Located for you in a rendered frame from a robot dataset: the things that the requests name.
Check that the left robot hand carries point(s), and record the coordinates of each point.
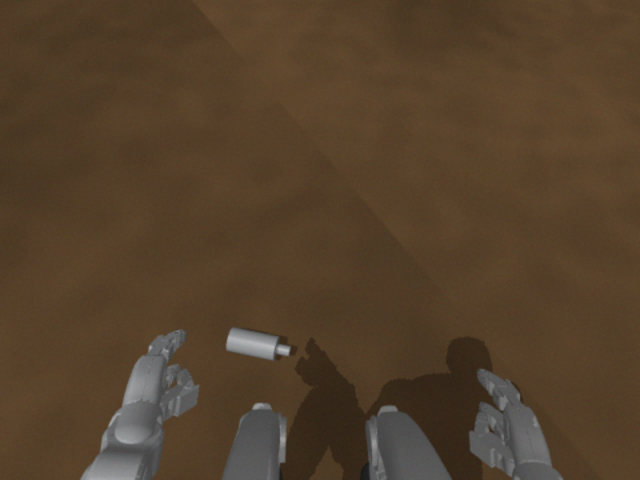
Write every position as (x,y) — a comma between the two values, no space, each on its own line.
(150,378)

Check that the right robot hand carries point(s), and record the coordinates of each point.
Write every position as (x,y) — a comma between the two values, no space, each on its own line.
(518,436)

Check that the bottle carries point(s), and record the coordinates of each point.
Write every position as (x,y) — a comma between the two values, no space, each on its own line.
(255,344)

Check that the left robot arm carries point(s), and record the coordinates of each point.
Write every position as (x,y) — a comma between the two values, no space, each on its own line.
(131,445)

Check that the right robot arm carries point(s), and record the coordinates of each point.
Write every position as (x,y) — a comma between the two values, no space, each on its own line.
(535,471)

